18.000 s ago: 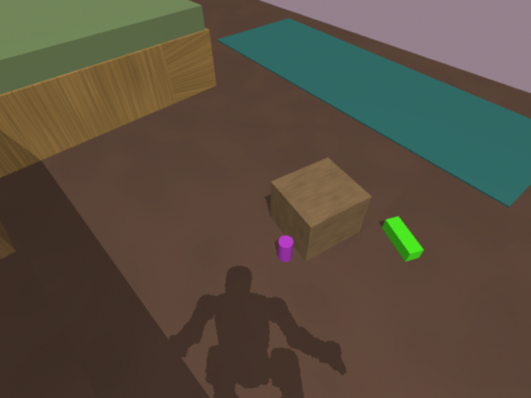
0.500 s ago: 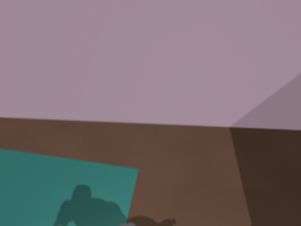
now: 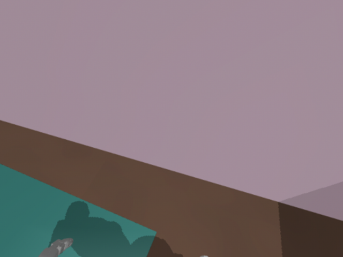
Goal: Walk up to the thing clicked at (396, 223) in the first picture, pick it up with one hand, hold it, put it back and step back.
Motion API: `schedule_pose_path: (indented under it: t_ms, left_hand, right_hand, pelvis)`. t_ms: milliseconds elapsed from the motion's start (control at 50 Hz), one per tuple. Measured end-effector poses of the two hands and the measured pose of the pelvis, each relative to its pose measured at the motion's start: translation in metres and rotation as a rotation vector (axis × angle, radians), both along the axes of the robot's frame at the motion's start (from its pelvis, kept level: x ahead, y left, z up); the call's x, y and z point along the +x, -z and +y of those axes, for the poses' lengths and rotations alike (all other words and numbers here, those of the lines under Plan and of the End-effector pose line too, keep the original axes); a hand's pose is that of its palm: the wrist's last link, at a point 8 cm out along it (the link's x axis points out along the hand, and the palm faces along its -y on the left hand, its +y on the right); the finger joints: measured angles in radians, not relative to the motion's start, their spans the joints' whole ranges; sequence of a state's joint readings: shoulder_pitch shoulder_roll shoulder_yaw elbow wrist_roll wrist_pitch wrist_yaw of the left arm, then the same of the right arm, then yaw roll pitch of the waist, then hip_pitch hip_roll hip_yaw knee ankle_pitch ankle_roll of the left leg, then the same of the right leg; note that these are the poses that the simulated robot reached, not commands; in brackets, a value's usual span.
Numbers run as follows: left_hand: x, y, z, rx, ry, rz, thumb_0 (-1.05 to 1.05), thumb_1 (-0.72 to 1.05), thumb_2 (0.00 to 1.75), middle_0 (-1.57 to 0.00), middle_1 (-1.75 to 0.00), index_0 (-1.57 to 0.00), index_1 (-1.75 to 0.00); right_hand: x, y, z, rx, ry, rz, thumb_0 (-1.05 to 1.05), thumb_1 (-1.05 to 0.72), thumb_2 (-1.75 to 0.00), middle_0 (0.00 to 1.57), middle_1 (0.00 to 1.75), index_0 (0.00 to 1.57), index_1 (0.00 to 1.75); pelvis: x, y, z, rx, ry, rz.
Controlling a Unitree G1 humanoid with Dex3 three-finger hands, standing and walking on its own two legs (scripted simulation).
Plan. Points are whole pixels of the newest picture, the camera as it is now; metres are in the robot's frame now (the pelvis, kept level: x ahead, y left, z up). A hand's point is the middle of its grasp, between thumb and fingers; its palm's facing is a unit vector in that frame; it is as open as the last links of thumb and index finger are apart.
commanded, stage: walk up
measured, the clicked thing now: out of the picture -0.95 +0.81 -0.75
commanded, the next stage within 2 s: none
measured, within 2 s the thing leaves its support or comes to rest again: neither
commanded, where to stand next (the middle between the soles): +0.24 -0.06 m, yaw +136 degrees
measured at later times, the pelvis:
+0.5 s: pelvis +0.21 -0.11 -0.01, yaw +18 degrees
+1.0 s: pelvis +0.28 -0.20 -0.02, yaw +47 degrees
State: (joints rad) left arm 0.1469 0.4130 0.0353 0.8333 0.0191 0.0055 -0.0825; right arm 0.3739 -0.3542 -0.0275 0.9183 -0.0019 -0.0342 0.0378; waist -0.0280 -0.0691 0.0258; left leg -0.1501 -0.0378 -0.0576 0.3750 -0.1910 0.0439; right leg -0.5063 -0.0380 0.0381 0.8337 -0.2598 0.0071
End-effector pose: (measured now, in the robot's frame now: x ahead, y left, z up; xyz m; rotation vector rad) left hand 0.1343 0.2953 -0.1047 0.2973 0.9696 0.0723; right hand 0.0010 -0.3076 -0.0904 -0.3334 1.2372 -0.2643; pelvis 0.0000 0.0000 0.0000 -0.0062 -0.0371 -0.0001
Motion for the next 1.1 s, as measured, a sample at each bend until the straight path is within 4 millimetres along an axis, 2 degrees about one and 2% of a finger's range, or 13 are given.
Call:
schedule_pose_path:
  t_ms: [100,200,280,360,440,520,600,680,760,840,880,940,1100]
  left_hand:
    - [0.032,-0.007,-0.007,0.026,-0.069,0.007,0.00,0.90,0.90,-0.20,-0.30,-0.20,-0.30]
    - [0.064,-0.007,-0.026,0.077,-0.130,0.015,0.00,0.90,0.90,-0.20,-0.30,-0.20,-0.30]
    - [0.067,-0.012,-0.049,0.093,-0.205,0.022,0.00,0.90,0.90,-0.20,-0.30,-0.20,-0.30]
    - [0.052,-0.016,-0.070,0.076,-0.303,0.087,0.00,0.90,0.90,-0.20,-0.30,-0.20,-0.30]
    - [0.039,-0.007,-0.086,0.062,-0.390,0.167,0.00,0.90,0.90,-0.20,-0.30,-0.20,-0.30]
    - [0.037,0.013,-0.099,0.037,-0.464,0.218,0.00,0.90,0.90,-0.20,-0.30,-0.20,-0.30]
    - [0.050,0.040,-0.105,0.003,-0.529,0.214,0.00,0.90,0.90,-0.20,-0.30,-0.20,-0.30]
    - [0.073,0.053,-0.109,-0.021,-0.577,0.188,0.00,0.90,0.90,-0.20,-0.30,-0.20,-0.30]
    - [0.089,0.037,-0.118,-0.013,-0.609,0.122,0.00,0.90,0.90,-0.20,-0.30,-0.20,-0.30]
    - [0.082,0.020,-0.128,0.042,-0.677,0.077,0.00,0.90,0.90,-0.20,-0.30,-0.20,-0.30]
    - [0.067,0.012,-0.137,0.089,-0.727,0.068,0.00,0.90,0.90,-0.20,-0.30,-0.20,-0.30]
    - [0.033,0.000,-0.158,0.154,-0.798,0.096,0.00,0.90,0.90,-0.20,-0.30,-0.20,-0.30]
    - [-0.065,-0.036,-0.220,0.232,-1.035,0.202,0.00,0.90,0.90,-0.20,-0.30,-0.20,-0.30]
  right_hand:
    - [0.060,0.006,-0.025,0.003,-0.061,0.009,0.01,-0.90,-0.90,0.21,0.31,0.21,0.30]
    - [0.134,0.023,-0.069,-0.011,-0.134,0.019,0.01,-0.90,-0.90,0.21,0.31,0.21,0.30]
    - [0.205,0.029,-0.088,-0.024,-0.206,0.037,0.01,-0.90,-0.90,0.21,0.30,0.20,0.30]
    - [0.284,0.018,-0.090,0.002,-0.312,-0.018,0.01,-0.90,-0.90,0.21,0.30,0.20,0.30]
    - [0.355,0.012,-0.084,0.014,-0.401,-0.062,0.01,-0.90,-0.90,0.21,0.30,0.20,0.30]
    - [0.414,0.015,-0.067,0.020,-0.480,-0.079,0.01,-0.91,-0.90,0.20,0.30,0.20,0.30]
    - [0.464,0.023,-0.045,0.014,-0.556,-0.094,0.01,-0.90,-0.90,0.20,0.30,0.20,0.30]
    - [0.499,0.026,-0.025,0.026,-0.608,-0.133,0.01,-0.90,-0.90,0.21,0.30,0.20,0.30]
    - [0.524,0.023,-0.011,0.052,-0.670,-0.151,0.01,-0.90,-0.90,0.21,0.30,0.20,0.30]
    - [0.549,0.025,0.000,0.104,-0.765,-0.172,0.01,-0.90,-0.90,0.21,0.30,0.20,0.30]
    - [0.561,0.029,0.004,0.138,-0.812,-0.187,0.01,-0.90,-0.90,0.21,0.30,0.20,0.30]
    - [0.575,0.032,0.009,0.168,-0.871,-0.192,0.01,-0.90,-0.90,0.21,0.30,0.20,0.30]
    - [0.582,0.028,0.002,0.176,-1.056,-0.067,0.01,-0.90,-0.90,0.21,0.30,0.20,0.30]
  pelvis:
    - [0.047,0.002,-0.024,0.013,-0.054,0.018]
    - [0.100,0.015,-0.059,0.031,-0.110,0.032]
    - [0.133,0.012,-0.079,0.026,-0.163,0.025]
    - [0.167,0.001,-0.092,0.038,-0.211,0.023]
    - [0.195,0.001,-0.103,0.024,-0.268,0.013]
    - [0.217,0.009,-0.112,0.006,-0.337,-0.003]
    - [0.241,0.027,-0.114,-0.003,-0.405,-0.012]
    - [0.251,0.033,-0.119,0.024,-0.480,-0.017]
    - [0.258,0.026,-0.132,0.023,-0.560,-0.001]
    - [0.264,0.024,-0.152,0.016,-0.648,0.011]
    - [0.268,0.027,-0.165,0.018,-0.687,0.019]
    - [0.272,0.027,-0.183,0.010,-0.749,0.012]
    - [0.277,0.008,-0.208,0.039,-0.930,0.032]
